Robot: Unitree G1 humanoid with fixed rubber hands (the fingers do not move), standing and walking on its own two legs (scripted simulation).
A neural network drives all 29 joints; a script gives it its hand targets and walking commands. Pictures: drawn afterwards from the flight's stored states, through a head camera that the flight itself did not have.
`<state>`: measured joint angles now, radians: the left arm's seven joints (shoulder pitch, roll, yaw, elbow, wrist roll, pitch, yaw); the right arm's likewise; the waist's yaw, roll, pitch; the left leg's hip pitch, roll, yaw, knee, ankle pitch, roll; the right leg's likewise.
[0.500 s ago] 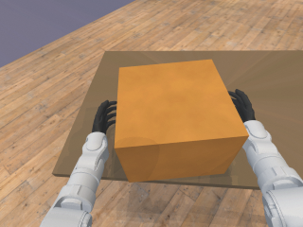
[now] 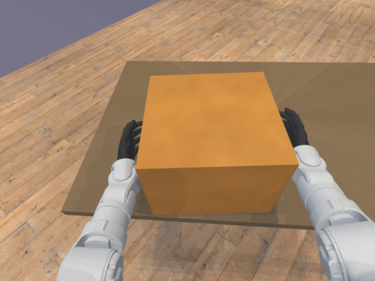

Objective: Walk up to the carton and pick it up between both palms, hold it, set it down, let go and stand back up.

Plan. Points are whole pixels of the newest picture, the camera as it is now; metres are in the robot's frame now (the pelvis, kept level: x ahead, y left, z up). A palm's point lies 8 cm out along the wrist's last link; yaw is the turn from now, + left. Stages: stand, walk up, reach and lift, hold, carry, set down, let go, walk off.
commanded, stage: reach and lift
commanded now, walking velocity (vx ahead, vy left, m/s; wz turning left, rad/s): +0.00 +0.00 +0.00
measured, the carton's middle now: (208, 142) +0.45 +0.02 +0.03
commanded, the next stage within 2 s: none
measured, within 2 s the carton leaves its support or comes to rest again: leaves its support in 1.08 s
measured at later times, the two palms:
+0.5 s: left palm (128, 152) +0.38 +0.20 +0.06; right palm (293, 140) +0.44 -0.17 +0.07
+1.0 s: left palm (127, 154) +0.38 +0.20 +0.06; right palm (295, 143) +0.42 -0.17 +0.07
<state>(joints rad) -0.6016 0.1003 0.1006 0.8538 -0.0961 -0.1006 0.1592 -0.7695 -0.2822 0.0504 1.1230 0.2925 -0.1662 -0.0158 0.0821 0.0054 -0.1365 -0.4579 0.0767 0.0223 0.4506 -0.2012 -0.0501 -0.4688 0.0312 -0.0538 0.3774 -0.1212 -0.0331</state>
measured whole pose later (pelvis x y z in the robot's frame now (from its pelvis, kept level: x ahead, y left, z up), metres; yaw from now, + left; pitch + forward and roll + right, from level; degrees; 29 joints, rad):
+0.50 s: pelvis +0.01 +0.00 +0.00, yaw +0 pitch +13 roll -1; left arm -0.63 0.10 0.13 0.98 -0.09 -0.21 0.14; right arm -0.78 -0.27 0.02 1.16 0.23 -0.19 -0.02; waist 0.08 0.03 -0.15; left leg -0.45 0.07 0.02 0.45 -0.21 -0.05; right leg -0.46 0.03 -0.06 0.38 -0.14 -0.03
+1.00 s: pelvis +0.02 +0.01 +0.01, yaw +1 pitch +9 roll +0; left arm -0.54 0.03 0.26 0.91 0.05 -0.25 0.08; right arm -0.67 -0.20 -0.16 1.05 -0.02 -0.22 0.01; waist 0.04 0.02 -0.10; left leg -0.28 0.05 0.01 0.28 -0.15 -0.03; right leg -0.30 0.01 -0.06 0.24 -0.09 -0.02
